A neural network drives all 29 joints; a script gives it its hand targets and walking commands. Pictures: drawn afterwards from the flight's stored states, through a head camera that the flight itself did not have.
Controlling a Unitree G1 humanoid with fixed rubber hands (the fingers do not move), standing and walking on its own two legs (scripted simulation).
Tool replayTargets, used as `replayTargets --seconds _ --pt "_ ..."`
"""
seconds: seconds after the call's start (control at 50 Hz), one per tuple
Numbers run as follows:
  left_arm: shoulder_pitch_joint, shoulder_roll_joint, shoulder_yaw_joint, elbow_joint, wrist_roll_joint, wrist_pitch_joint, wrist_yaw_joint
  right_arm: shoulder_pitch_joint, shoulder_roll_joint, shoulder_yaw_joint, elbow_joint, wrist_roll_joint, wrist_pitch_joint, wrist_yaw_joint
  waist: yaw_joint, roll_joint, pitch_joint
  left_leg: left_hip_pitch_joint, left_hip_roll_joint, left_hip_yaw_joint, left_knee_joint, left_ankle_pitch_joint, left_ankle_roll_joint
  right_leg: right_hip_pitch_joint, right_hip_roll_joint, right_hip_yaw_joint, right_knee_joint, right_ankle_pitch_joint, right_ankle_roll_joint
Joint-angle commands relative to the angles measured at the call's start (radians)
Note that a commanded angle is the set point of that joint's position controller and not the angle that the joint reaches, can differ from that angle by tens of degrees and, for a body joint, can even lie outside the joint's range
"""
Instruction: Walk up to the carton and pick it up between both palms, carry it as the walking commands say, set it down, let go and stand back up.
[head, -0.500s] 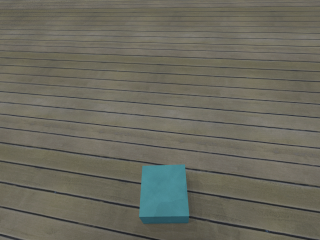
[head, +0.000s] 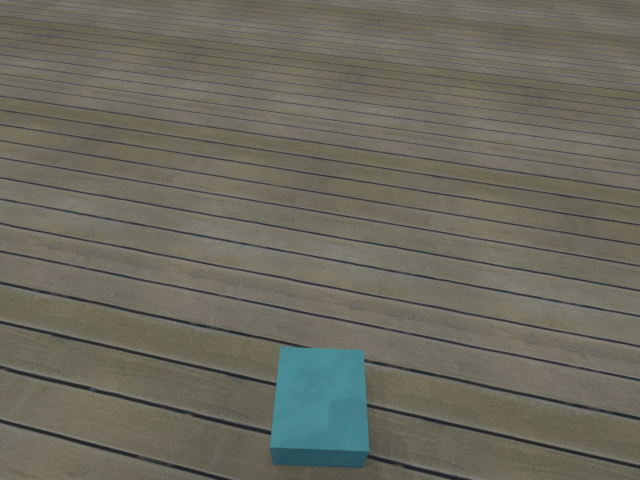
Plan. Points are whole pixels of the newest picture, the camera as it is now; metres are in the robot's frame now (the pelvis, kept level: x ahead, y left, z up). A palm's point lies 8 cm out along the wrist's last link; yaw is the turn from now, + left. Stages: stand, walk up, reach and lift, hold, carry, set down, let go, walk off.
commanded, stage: walk up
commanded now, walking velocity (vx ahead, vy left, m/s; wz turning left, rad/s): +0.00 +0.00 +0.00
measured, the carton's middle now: (319, 405) +0.51 +0.01 -0.70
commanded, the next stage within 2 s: stand in 1.34 s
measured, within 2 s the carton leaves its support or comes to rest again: neither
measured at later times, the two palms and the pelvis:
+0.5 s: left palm out of the picture -0.01 +0.28 -0.14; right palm out of the picture +0.07 -0.22 -0.15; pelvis +0.04 +0.03 -0.01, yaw +1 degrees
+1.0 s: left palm out of the picture +0.06 +0.31 -0.14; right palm out of the picture +0.05 -0.18 -0.15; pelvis +0.04 +0.06 -0.01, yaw +1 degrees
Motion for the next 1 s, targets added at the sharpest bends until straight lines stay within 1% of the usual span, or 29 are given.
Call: replayTargets --seconds 0.0,0.06,0.1,0.12,0.14,0.18,0.24,0.28,0.3,0.32,0.34,0.38,0.44,0.48,0.5,0.52,0.54,0.58,0.62,0.68,0.74,0.78,0.8,0.84,0.86,0.9,0.92,0.94,0.98 --pt "0.048 0.078 0.006 -0.008 0.001 -0.004 0.005 0.032 -0.123 -0.016 -0.012 0.001 -0.005 -0.004 0.005 0.153 0.087 -0.127 0.139 -0.141 -0.146 0.127 0.033 0.024 -0.013 0.024 -0.020 0.027 -0.041" --pt "0.064 0.074 0.005 0.001 -0.006 -0.014 0.010 0.072 -0.121 -0.014 -0.001 0.005 -0.019 -0.004 0.001 0.085 0.035 -0.075 0.118 -0.103 -0.069 0.370 0.028 0.054 -0.036 0.037 -0.020 0.123 -0.042" --pt "0.069 0.086 0.006 0.011 -0.004 -0.011 0.009 0.072 -0.137 -0.019 -0.008 0.002 -0.017 -0.007 -0.006 0.055 0.034 -0.063 0.115 -0.099 -0.073 0.318 0.024 0.041 -0.038 0.044 -0.026 0.126 -0.042" --pt "0.070 0.098 0.018 0.020 0.002 -0.014 0.019 0.093 -0.131 -0.032 0.017 0.002 -0.019 -0.012 -0.003 0.114 0.063 -0.114 0.121 -0.070 -0.071 0.245 0.011 0.031 -0.054 0.004 0.033 0.089 -0.038" --pt "0.117 0.136 0.032 0.014 0.013 -0.006 0.009 0.102 -0.157 -0.052 0.005 -0.007 0.002 0.001 -0.002 0.190 0.020 -0.186 0.096 -0.079 -0.072 -0.198 0.010 0.035 -0.085 0.075 0.038 -0.233 -0.065" --pt "0.098 0.115 0.029 0.016 0.019 -0.005 -0.001 0.086 -0.149 -0.053 -0.016 -0.006 0.002 0.012 -0.015 0.075 0.069 -0.216 0.117 -0.124 -0.112 -0.326 0.030 -0.033 -0.047 0.022 0.083 -0.302 -0.050" --pt "0.043 0.046 0.013 0.011 0.012 -0.028 0.001 0.149 -0.143 -0.048 0.012 -0.014 -0.004 0.002 -0.034 0.022 0.151 -0.126 0.179 -0.185 -0.150 -0.196 0.067 -0.149 -0.018 -0.045 0.110 -0.131 -0.026" --pt "0.156 0.118 0.026 0.030 0.008 -0.035 0.011 0.024 -0.125 -0.044 -0.033 -0.005 0.010 -0.001 0.045 0.069 0.157 -0.326 0.057 -0.024 0.018 -0.063 0.028 0.033 -0.138 0.124 0.011 -0.014 -0.067" --pt "0.218 0.200 0.041 0.040 0.003 -0.037 0.026 0.012 -0.124 -0.036 -0.056 -0.006 0.016 -0.008 0.067 -0.004 0.126 -0.408 0.016 0.013 0.164 0.068 -0.011 0.135 -0.261 0.281 0.002 0.298 -0.136" --pt "0.246 0.252 0.055 0.046 -0.002 -0.039 0.045 0.009 -0.137 -0.040 -0.072 0.003 0.022 -0.014 0.074 -0.129 0.084 -0.434 0.002 0.051 0.347 0.006 -0.048 0.198 -0.366 0.327 0.061 0.920 -0.221" --pt "0.257 0.237 0.059 0.049 -0.010 -0.046 0.053 0.042 -0.113 -0.041 -0.074 0.011 0.022 -0.013 0.066 -0.202 -0.010 -0.445 0.015 0.033 0.484 -0.273 -0.061 0.254 -0.428 0.323 0.091 1.219 -0.276" --pt "0.199 0.208 0.064 0.034 -0.001 -0.031 0.063 0.050 -0.129 -0.057 -0.079 0.001 0.028 -0.008 0.020 -0.145 -0.074 -0.374 0.032 -0.029 0.559 -0.282 -0.062 0.179 -0.367 0.230 0.080 1.016 -0.242" --pt "0.040 0.137 0.054 0.024 -0.003 0.003 0.049 0.049 -0.077 -0.022 -0.085 0.022 0.014 0.011 -0.042 -0.307 -0.033 -0.186 0.012 0.022 0.104 0.014 -0.022 0.051 -0.125 -0.007 0.054 0.508 -0.104" --pt "0.069 0.093 0.039 0.011 0.005 -0.002 0.030 0.176 -0.142 -0.048 -0.043 0.017 0.006 0.000 -0.083 -0.074 -0.065 0.061 0.056 0.041 -0.005 0.381 -0.018 -0.089 -0.065 -0.046 0.158 0.220 -0.059" --pt "0.045 0.064 0.029 -0.024 -0.002 -0.001 0.024 0.185 -0.225 -0.066 -0.046 0.004 0.004 -0.006 -0.076 0.174 -0.063 0.092 0.248 -0.175 -0.054 0.695 0.022 -0.216 0.006 -0.079 0.264 -0.209 -0.024" --pt "0.067 0.067 0.031 -0.038 -0.006 0.012 0.024 0.160 -0.240 -0.071 -0.055 -0.010 0.002 -0.007 -0.070 0.241 -0.068 0.021 0.375 -0.263 -0.104 0.710 0.118 -0.221 0.009 -0.009 0.390 -0.405 -0.009" --pt "0.061 0.072 0.035 -0.040 -0.009 0.029 0.027 0.079 -0.232 -0.077 -0.073 -0.005 0.004 -0.007 -0.073 0.276 -0.027 -0.091 0.381 -0.277 -0.140 0.522 0.170 -0.193 0.005 0.027 0.470 -0.400 -0.019" --pt "0.061 0.082 0.029 -0.017 -0.001 0.030 0.020 -0.025 -0.179 -0.059 -0.105 -0.001 0.009 -0.016 -0.022 0.194 0.022 -0.106 0.303 -0.173 -0.119 0.485 0.154 -0.214 -0.016 0.049 0.506 -0.347 -0.031" --pt "0.110 0.058 0.016 0.005 -0.003 0.029 0.011 -0.039 -0.119 -0.045 -0.105 -0.005 0.007 -0.009 -0.004 0.227 0.003 -0.116 0.269 -0.113 -0.089 0.547 0.130 -0.185 -0.016 0.012 0.485 -0.310 -0.031" --pt "0.072 0.041 0.007 -0.016 -0.009 0.019 0.013 0.012 -0.135 -0.040 -0.060 -0.004 0.004 -0.012 -0.022 0.203 -0.022 -0.018 0.248 -0.101 -0.045 0.626 0.119 -0.180 -0.001 -0.006 0.280 -0.253 -0.032" --pt "0.104 0.043 0.007 -0.012 -0.014 0.010 0.019 -0.028 -0.158 -0.045 -0.060 0.008 0.011 -0.008 0.017 0.204 -0.033 -0.074 0.208 -0.083 -0.007 0.425 0.075 -0.057 0.010 -0.038 0.009 -0.018 -0.044" --pt "0.085 0.095 0.032 -0.009 -0.007 0.003 0.029 -0.002 -0.138 -0.042 -0.056 0.004 0.014 -0.007 0.015 0.066 -0.031 -0.157 0.165 -0.075 0.011 0.269 0.029 0.043 -0.067 -0.016 0.014 0.135 -0.061" --pt "0.068 0.185 0.054 -0.015 -0.012 0.002 0.035 0.003 -0.141 -0.052 -0.074 0.003 0.023 -0.011 0.000 -0.050 0.025 -0.219 0.124 -0.040 0.157 0.311 0.001 0.017 -0.153 0.058 0.074 0.430 -0.100" --pt "0.050 0.217 0.055 -0.008 -0.005 0.002 0.035 -0.005 -0.121 -0.054 -0.074 0.013 0.050 -0.020 0.011 -0.180 0.017 -0.221 0.025 0.061 0.397 -0.029 -0.053 -0.049 -0.300 0.166 0.088 0.814 -0.267" --pt "0.071 0.207 0.060 -0.011 0.003 0.004 0.043 -0.014 -0.125 -0.064 -0.089 0.010 0.053 -0.018 0.022 -0.146 -0.042 -0.272 0.024 0.044 0.529 -0.268 -0.064 -0.019 -0.350 0.194 0.058 0.824 -0.299" --pt "-0.020 0.184 0.058 -0.049 -0.006 0.014 0.043 -0.018 -0.109 -0.068 -0.102 0.002 0.065 -0.006 -0.011 -0.118 -0.069 -0.281 0.026 -0.002 0.593 -0.289 -0.063 -0.066 -0.324 0.179 -0.014 0.519 -0.276" --pt "-0.031 0.127 0.035 -0.048 0.003 0.015 0.040 0.034 -0.060 -0.036 -0.080 -0.003 0.055 0.001 -0.035 -0.107 -0.119 -0.229 0.056 -0.023 0.434 -0.208 -0.036 -0.051 -0.228 0.120 -0.084 0.057 -0.205" --pt "-0.042 0.123 0.028 -0.052 0.008 0.020 0.036 0.024 -0.063 -0.034 -0.076 -0.008 0.054 0.008 -0.034 -0.095 -0.073 -0.215 0.030 0.005 0.346 -0.166 -0.029 -0.105 -0.190 0.116 -0.124 -0.132 -0.192" --pt "-0.066 0.119 0.028 -0.035 0.011 0.020 0.031 0.044 -0.054 -0.022 -0.052 -0.007 0.039 0.007 -0.042 -0.108 -0.022 -0.133 0.028 0.027 0.102 -0.032 -0.032 -0.111 -0.145 0.089 -0.090 -0.093 -0.157"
